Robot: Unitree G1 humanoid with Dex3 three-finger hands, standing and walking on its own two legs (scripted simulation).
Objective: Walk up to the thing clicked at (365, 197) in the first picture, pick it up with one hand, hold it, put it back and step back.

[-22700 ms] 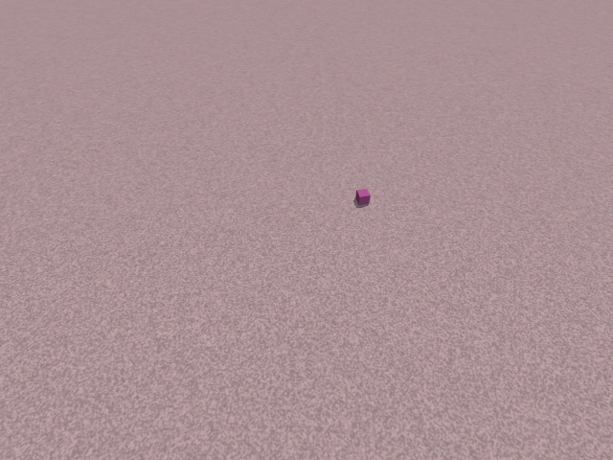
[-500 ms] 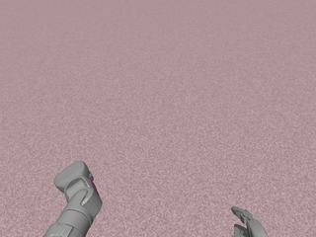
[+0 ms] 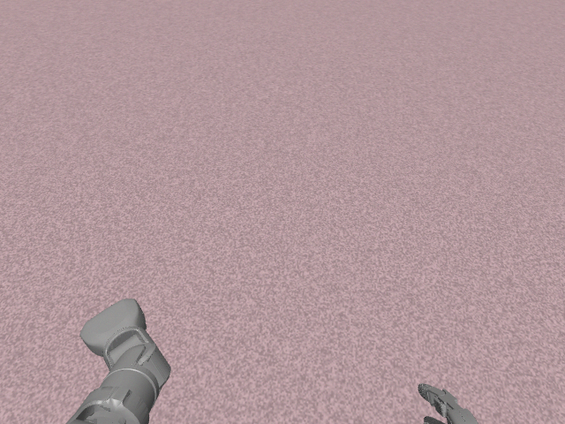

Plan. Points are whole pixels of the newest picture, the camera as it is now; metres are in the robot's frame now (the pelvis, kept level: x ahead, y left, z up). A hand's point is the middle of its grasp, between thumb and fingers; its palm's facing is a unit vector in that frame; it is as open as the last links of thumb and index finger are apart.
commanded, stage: crouch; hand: left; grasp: from above
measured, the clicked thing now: (133, 351) +0.29 +0.25 -0.14
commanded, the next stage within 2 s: lower in 1.42 s
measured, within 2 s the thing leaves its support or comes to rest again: neither
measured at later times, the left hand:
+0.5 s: hand (161, 360) +0.34 +0.26 -0.37, palm faces -0.29 -0.30 -0.91, open 8.0 cm
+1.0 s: hand (169, 369) +0.35 +0.28 -0.51, palm faces -0.31 -0.26 -0.92, open 8.0 cm
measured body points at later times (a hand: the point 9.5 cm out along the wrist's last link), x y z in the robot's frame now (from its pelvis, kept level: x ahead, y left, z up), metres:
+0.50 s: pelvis -0.07 +0.01 -0.22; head +0.12 +0.02 +0.19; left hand +0.35 +0.27 -0.32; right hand +0.00 -0.24 -0.36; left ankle +0.02 +0.14 -0.72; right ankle +0.00 -0.13 -0.71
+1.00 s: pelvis -0.08 +0.01 -0.35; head +0.14 +0.03 +0.05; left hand +0.36 +0.29 -0.46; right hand -0.02 -0.26 -0.47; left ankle +0.02 +0.14 -0.72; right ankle +0.00 -0.13 -0.71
